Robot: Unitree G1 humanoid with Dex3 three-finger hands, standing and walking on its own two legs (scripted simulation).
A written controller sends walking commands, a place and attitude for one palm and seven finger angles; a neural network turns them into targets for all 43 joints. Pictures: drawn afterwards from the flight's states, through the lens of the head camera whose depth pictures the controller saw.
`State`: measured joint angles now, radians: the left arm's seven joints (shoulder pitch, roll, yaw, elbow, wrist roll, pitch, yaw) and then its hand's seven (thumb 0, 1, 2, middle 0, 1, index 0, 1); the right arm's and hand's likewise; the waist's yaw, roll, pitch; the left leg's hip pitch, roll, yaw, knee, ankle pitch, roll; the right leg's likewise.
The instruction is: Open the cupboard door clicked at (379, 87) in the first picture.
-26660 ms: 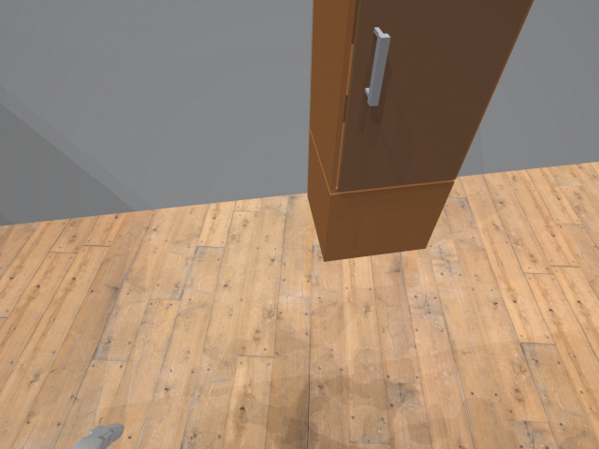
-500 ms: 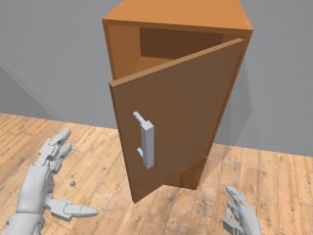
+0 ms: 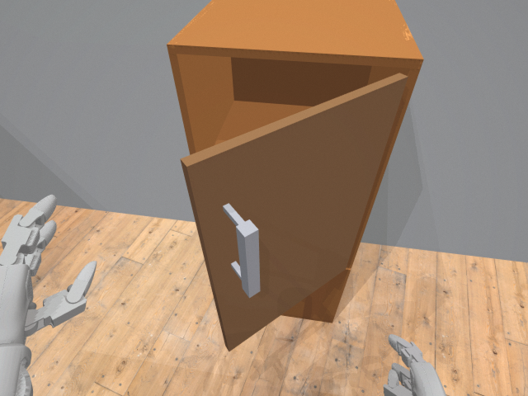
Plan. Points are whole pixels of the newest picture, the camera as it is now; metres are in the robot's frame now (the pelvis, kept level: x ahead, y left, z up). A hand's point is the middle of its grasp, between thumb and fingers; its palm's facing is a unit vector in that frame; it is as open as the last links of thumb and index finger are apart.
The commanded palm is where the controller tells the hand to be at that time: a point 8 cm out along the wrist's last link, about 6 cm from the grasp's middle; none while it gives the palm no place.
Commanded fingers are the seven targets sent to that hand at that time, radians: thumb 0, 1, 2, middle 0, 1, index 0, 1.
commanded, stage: draw the hand back to the body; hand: left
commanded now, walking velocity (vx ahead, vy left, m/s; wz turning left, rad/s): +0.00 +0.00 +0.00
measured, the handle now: (241, 252) +0.31 +0.08 +0.07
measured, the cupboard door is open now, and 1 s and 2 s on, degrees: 44 44 44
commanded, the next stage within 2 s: step back with the hand held close in 0.44 s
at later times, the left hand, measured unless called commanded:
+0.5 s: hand (83, 294) +0.18 +0.23 +0.15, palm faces +0.44 -0.80 -0.40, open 7.4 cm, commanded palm +0.13 +0.27 +0.16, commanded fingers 0.00 0.90 0.90 -0.20 -0.30 -0.20 -0.30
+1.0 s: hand (73, 305) +0.16 +0.24 +0.15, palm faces +0.33 -0.79 -0.51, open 7.4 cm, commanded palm +0.10 +0.28 +0.17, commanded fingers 0.00 0.90 0.90 -0.20 -0.30 -0.20 -0.30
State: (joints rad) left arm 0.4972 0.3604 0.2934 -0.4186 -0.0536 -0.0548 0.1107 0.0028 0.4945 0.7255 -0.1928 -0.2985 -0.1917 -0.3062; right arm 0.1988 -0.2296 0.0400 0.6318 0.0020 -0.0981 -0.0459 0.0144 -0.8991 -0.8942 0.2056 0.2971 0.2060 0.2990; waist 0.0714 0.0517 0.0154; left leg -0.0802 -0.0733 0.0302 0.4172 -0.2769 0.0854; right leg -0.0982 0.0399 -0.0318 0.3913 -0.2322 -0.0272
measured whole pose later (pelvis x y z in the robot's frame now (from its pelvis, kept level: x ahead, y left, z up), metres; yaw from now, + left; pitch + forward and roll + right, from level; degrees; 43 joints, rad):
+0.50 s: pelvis -0.01 -0.03 +0.00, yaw +0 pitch -5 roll -1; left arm 0.47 0.35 0.32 -0.37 -0.07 -0.07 0.11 0.01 0.89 0.90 -0.21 -0.30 -0.21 -0.31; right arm 0.18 -0.23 0.03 0.66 0.00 -0.10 -0.05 0.01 -0.90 -0.89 0.20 0.30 0.21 0.30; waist 0.08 0.06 0.03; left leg -0.06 -0.04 0.02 0.40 -0.26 0.05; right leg -0.06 0.08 -0.04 0.35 -0.20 -0.07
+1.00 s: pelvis -0.05 -0.02 -0.01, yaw -2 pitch +0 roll -1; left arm 0.57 0.45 0.40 -0.48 -0.05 -0.16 0.12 0.01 0.89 0.90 -0.21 -0.30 -0.21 -0.31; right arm 0.19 -0.24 -0.02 0.57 0.03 -0.01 -0.07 0.01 -0.90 -0.89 0.20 0.30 0.20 0.30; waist -0.01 0.01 0.02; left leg -0.27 -0.04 0.06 0.50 -0.24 0.07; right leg -0.29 0.06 -0.02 0.46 -0.17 -0.05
